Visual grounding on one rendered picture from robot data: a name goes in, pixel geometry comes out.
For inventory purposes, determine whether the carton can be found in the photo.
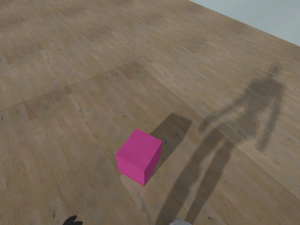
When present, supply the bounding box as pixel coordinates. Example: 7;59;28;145
115;128;163;186

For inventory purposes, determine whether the left robot hand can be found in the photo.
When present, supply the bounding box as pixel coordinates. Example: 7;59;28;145
63;215;83;225

